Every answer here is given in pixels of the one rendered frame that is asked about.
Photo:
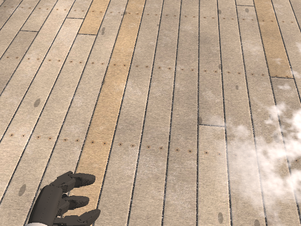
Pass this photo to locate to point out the robot left hand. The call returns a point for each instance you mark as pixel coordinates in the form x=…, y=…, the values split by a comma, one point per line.
x=53, y=202

